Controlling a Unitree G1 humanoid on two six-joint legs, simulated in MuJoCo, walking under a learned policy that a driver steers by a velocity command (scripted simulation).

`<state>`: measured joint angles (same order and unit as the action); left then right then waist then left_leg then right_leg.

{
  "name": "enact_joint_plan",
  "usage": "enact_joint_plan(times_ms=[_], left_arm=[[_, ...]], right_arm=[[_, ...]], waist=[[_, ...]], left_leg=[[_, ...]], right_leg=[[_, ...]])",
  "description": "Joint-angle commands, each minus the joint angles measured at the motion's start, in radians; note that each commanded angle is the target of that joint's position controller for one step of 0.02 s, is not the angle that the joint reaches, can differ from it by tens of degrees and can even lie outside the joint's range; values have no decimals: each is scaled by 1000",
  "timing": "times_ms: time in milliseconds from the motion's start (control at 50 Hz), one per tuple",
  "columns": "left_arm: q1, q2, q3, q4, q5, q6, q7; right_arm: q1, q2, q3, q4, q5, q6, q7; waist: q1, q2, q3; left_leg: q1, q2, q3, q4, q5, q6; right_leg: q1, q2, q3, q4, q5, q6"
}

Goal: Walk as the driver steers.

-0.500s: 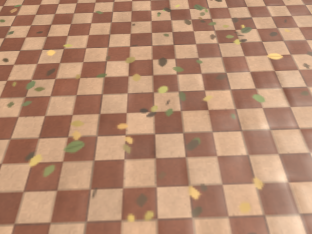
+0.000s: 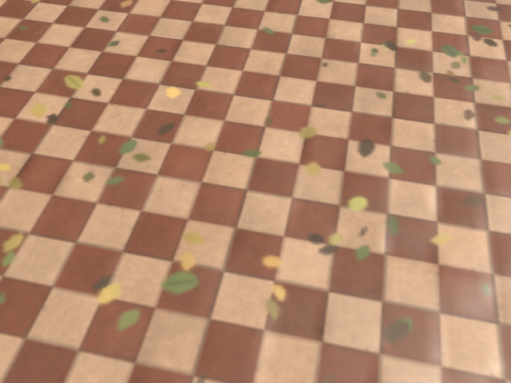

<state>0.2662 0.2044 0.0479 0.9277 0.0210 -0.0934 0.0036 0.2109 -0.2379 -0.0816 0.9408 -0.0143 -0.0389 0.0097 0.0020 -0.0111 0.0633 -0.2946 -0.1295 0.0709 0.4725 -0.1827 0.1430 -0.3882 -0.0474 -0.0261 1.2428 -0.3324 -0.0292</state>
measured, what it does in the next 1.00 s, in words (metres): walks ahead: right foot, then left foot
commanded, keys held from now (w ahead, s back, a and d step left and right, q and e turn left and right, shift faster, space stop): w+q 0.42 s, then w+e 0.48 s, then no key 0.10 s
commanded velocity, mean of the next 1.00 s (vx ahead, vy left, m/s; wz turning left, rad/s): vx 0.49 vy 0.00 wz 0.16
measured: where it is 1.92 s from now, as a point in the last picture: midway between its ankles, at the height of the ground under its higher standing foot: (240, 320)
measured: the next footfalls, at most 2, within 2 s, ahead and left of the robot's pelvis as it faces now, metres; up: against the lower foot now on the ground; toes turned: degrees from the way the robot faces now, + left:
right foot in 0.42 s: +0.43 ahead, -0.09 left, +0.00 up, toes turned +16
left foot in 0.88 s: +0.58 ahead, +0.16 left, +0.00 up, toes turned +8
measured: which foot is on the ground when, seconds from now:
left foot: down 0.00-0.44, up 0.46-0.86, down 0.88-1.00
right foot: up 0.00-0.40, down 0.42-0.90, up 0.92-1.00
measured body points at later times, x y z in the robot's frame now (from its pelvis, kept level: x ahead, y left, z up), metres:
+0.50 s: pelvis +0.29 -0.03 -0.01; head +0.32 -0.02 +0.44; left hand +0.42 +0.26 -0.10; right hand +0.35 -0.31 -0.14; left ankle +0.09 +0.03 -0.66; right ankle +0.39 -0.10 -0.73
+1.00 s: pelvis +0.51 +0.06 +0.01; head +0.53 +0.08 +0.46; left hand +0.50 +0.33 -0.13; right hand +0.70 -0.16 -0.08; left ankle +0.54 +0.16 -0.73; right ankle +0.44 -0.08 -0.67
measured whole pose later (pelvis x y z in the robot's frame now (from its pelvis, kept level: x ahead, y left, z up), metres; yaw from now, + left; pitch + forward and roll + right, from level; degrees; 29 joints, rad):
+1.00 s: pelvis +0.51 +0.06 +0.01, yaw +6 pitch +1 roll -1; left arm 0.37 0.28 0.07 0.84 0.01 -0.03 -0.01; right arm 0.15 -0.23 -0.01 0.73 -0.04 -0.08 0.00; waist 0.05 -0.03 0.02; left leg -0.31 0.00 0.04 0.48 -0.19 0.04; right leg -0.35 0.05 0.05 0.99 -0.44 -0.05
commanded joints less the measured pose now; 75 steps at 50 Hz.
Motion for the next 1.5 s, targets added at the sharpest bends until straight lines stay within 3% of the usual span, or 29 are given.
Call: enact_joint_plan(times_ms=[20, 140, 300, 360, 400, 420, 440, 460, 480, 500, 520, 600, 760, 820, 860, 880, 900, 920, 940, 980, 1080, 1220, 1280, 1300, 1320, 1340, 1360, 1400, 1500], left_arm=[[43, 86, 18, -73, 27, 24, -7], [-176, 100, 16, -171, 23, 59, -18], [-407, 108, -5, -283, 11, 44, -31], [-341, 139, -3, -290, 3, 28, -26], [-114, 190, 19, -226, 0, 14, -6], [36, 231, 32, -203, 14, 1, 9], [152, 309, 47, -201, 41, 3, 24], [118, 334, 59, -181, 30, 20, 13], [32, 227, 41, -195, 15, 27, 3], [-27, 153, 24, -200, 5, 25, -5], [-48, 127, 14, -190, 9, 23, -8], [30, 152, 16, -127, -12, -2, -22], [139, 204, 42, -94, -15, 16, -22], [155, 223, 51, -97, -10, 22, -21], [132, 230, 56, -107, -13, 27, -16], [129, 202, 51, -115, -19, 22, -16], [105, 126, 30, -156, -27, 15, -17], [182, 92, 23, -187, -40, 22, -12], [200, 157, 35, -149, -11, 44, -3], [156, 121, 33, -133, -2, 57, -11], [113, 99, 31, -144, 7, 89, -25], [-47, 82, -4, -175, 4, 93, -21], [-17, 88, -10, -157, 13, 70, -10], [17, 142, -1, -147, 23, 57, -2], [32, 205, 6, -154, 22, 52, 5], [42, 169, 1, -141, -9, 63, 14], [18, 140, -10, -142, -12, 68, 17], [-53, 109, -27, -138, 0, 77, 26], [-125, 112, -25, -109, -15, 82, 29]], right_arm=[[60, -88, -12, -35, 17, -27, -13], [189, -140, -21, -33, 17, -32, -9], [305, -157, -22, -48, 1, -22, -23], [253, -185, -29, -72, -3, -24, -34], [190, -209, -34, -93, 0, -32, -22], [178, -185, -28, -109, 11, -41, -10], [239, -78, -1, -138, 30, -47, -8], [350, -96, -3, -138, 30, -43, -8], [336, -129, -3, -91, -2, -29, -14], [239, -122, 2, -104, -17, -27, -4], [184, -106, 6, -124, -20, -26, 4], [143, -87, 19, -155, -44, -10, 21], [-163, -64, 59, -266, -18, -18, 25], [-178, -87, 54, -285, -10, -29, 11], [-79, -103, 45, -260, -14, -44, -1], [17, -146, 30, -237, -26, -58, -14], [176, -226, 11, -232, -50, -65, -29], [178, -308, -11, -221, -44, -45, -33], [133, -218, 3, -227, -30, -37, -29], [57, -96, 37, -231, -16, -49, -16], [63, -97, 40, -188, -1, -68, -15], [106, -130, 31, -125, 2, -36, -13], [109, -126, 30, -106, 14, -20, -19], [143, -99, 39, -109, 6, -21, -21], [222, -38, 54, -115, 2, -15, -24], [252, -39, 56, -77, 16, 15, -33], [201, -76, 48, -80, 13, 33, -37], [130, -73, 44, -83, 7, 51, -34], [193, -25, 56, -3, 0, 61, -36]], waist=[[29, -9, -56], [-31, 50, -17], [-110, 84, -11], [-56, 104, -23], [49, 78, -129], [118, 31, -235], [117, -137, -385], [36, -329, -433], [5, -136, -254], [13, -27, -131], [-2, -7, -74], [-33, -83, -83], [35, -79, -39], [32, -84, -55], [-23, -60, -77], [-62, -7, -134], [-133, 136, -266], [-79, 328, -265], [-45, 170, -176], [-6, 68, -83], [35, 134, -126], [-10, 164, -121], [23, 91, -120], [20, 8, -166], [-24, -152, -209], [12, -200, -254], [17, -158, -176], [-4, -122, -110], [-57, -92, -109]], left_leg=[[150, 288, -358, -254, 317, 158], [169, 231, -339, -279, 359, 102], [365, 246, -413, -188, 473, 87], [340, 257, -438, -122, 559, 46], [259, 200, -404, 96, 729, -3], [136, 142, -372, 315, 571, -23], [-54, 48, -257, 607, 47, -47], [-234, -30, -208, 773, -356, -58], [-292, 52, -226, 836, -273, -55], [-289, 77, -209, 800, -201, -62], [-279, 105, -197, 740, -171, -66], [-233, 153, -121, 603, -154, -105], [-159, 150, -55, 179, 58, -172], [-80, 130, -64, 102, 25, -165], [87, 115, -67, -20, 23, -147], [246, 175, -131, -63, -4, -120], [434, 420, -365, -123, -198, -68], [491, 588, -703, -237, -241, 28], [393, 567, -686, -214, -141, 56], [264, 462, -402, -189, 332, 39], [208, 373, -156, -172, 809, 34], [166, 337, -73, -127, 721, 20], [128, 311, -92, -28, 478, -33], [71, 272, -74, 36, 272, -73], [-12, 187, -16, 134, -191, -106], [-3, 144, -43, 202, -392, -109], [-46, 137, -64, 241, -432, -116], [-40, 145, -86, 224, -369, -129], [171, 131, -56, 7, -83, -152]], right_leg=[[-175, -64, 58, -73, 26, 35], [-299, -59, 18, -315, 211, 89], [-343, 14, 25, -575, 289, 62], [-163, 43, 40, -696, 244, 25], [169, 88, 19, -769, 215, -14], [413, -19, 111, -791, 182, -49], [645, -292, 423, -805, 73, -112], [678, -395, 843, -949, 53, -224], [521, -353, 760, -969, -89, -224], [381, -289, 602, -986, -62, -211], [298, -233, 487, -1006, 33, -190], [237, -147, 330, -1019, 415, -203], [168, -95, 270, -1047, 350, -181], [191, -113, 321, -976, 364, -160], [156, -85, 334, -869, 331, -126], [96, -27, 302, -727, 310, -98], [-9, 48, 197, -446, 122, -66], [-249, 159, 70, -252, -228, -43], [-276, 84, 99, -147, -208, -47], [-222, 45, 108, -152, -109, -26], [-132, 73, 82, -219, 2, 26], [49, 72, -7, -605, 143, 15], [219, 59, 12, -853, 315, -22], [347, -58, 122, -857, 552, -37], [440, -258, 297, -809, 920, -113], [404, -314, 368, -837, 878, -246], [352, -292, 380, -888, 743, -260], [273, -222, 315, -948, 573, -203], [146, -111, 177, -945, 333, -108]])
